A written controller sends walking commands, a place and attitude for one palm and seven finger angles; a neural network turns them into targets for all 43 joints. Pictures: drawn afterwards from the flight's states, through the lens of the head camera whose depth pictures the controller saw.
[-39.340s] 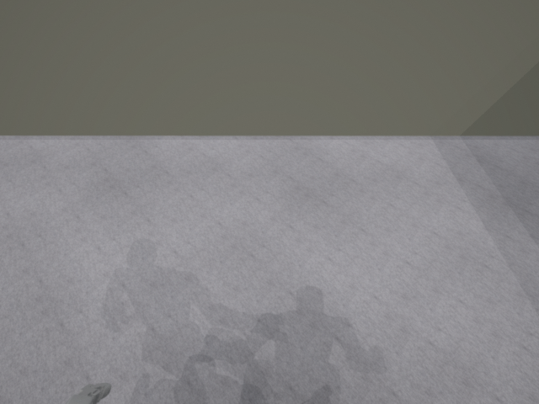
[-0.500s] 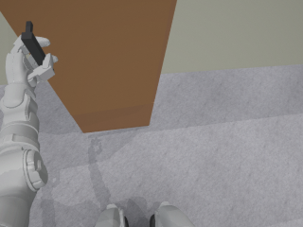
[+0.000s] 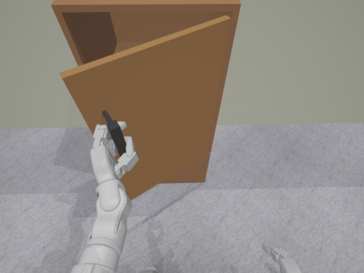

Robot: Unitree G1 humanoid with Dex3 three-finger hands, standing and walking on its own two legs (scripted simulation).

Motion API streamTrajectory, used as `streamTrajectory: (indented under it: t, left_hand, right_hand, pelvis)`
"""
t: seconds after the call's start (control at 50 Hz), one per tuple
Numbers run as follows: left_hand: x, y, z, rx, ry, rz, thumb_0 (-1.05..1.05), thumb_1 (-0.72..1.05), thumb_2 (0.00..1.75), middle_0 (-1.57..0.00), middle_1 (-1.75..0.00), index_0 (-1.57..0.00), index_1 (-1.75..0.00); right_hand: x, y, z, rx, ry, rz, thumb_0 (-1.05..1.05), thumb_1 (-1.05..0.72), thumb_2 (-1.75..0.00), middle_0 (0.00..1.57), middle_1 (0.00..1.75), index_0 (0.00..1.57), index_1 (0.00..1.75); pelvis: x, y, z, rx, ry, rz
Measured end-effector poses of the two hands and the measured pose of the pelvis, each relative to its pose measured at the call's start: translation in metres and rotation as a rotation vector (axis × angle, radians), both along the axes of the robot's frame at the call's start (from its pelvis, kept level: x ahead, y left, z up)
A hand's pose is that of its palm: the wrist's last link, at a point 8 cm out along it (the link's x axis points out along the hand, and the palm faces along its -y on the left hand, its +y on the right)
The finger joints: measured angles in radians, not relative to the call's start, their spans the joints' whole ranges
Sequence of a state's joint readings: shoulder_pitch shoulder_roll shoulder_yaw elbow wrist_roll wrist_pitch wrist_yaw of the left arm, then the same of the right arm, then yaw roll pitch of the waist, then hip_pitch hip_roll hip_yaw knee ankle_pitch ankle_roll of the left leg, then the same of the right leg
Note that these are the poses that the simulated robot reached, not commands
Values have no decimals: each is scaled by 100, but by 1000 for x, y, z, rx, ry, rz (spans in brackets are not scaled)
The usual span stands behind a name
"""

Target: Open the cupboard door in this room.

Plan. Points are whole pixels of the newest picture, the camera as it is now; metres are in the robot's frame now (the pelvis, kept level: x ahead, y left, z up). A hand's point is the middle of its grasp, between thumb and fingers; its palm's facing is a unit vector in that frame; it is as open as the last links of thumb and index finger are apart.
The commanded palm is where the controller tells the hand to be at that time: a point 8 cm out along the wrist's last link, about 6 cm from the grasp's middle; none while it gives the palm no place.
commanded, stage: pull the door open along its arc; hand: left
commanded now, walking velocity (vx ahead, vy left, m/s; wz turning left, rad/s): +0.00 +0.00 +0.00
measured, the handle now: (116, 136) +0.41 +0.17 +0.06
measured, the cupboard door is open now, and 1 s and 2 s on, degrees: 33 49 50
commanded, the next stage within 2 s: open thumb and fingers to let go in 0.20 s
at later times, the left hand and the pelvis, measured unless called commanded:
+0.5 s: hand (167, 177) +0.31 +0.04 +0.06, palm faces +0.45 -0.89 -0.04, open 6.5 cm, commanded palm +0.26 +0.09 +0.05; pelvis -0.01 -0.06 +0.00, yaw +5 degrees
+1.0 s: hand (166, 176) +0.31 +0.04 +0.05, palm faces +0.42 -0.91 -0.02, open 14.3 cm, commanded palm +0.26 +0.10 +0.05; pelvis -0.02 -0.05 +0.00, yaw +3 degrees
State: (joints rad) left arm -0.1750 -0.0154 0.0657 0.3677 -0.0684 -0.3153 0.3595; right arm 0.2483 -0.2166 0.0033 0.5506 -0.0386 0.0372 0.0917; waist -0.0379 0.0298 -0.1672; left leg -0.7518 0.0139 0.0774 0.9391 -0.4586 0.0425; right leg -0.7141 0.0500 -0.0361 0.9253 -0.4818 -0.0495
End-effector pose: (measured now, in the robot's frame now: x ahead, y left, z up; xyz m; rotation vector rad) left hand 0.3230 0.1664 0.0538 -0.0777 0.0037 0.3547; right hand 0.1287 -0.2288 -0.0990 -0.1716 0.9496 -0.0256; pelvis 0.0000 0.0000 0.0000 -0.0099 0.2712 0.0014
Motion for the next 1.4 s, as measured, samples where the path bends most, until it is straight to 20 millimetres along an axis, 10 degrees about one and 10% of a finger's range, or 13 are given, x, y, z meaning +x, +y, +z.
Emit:
streamTrajectory:
  t: [0.22,0.4,0.9,1.24,1.4]
  left_hand:
    - [-56,-65,7,41,69,17,3,64,68,-33,-128,-36,-133]
    - [-60,-85,5,97,61,87,2,67,76,-34,-130,-36,-133]
    - [-56,-83,2,84,46,84,0,-38,35,-29,-112,-31,-112]
    - [-57,-79,2,80,38,35,-1,-49,30,-35,-59,-35,-62]
    - [-61,-56,0,209,-15,-438,-1,-49,30,-25,-41,-20,-42]
  right_hand:
    - [34,1,18,26,-115,43,1,-91,-90,20,30,20,30]
    - [34,-26,3,-14,-96,84,1,-91,-90,20,30,20,30]
    - [2,-58,-12,-26,-37,16,2,-91,-90,20,30,20,30]
    - [7,-15,-4,-25,-77,35,2,-91,-90,20,30,20,30]
    - [0,4,-1,-20,-121,27,2,-91,-90,20,30,20,30]
  pelvis:
    - [2,-27,7,25,-80,22]
    - [-5,-48,2,40,-68,63]
    - [-17,-62,1,57,-62,41]
    - [-23,-30,-1,27,-63,35]
    - [-32,-11,-6,8,-91,38]
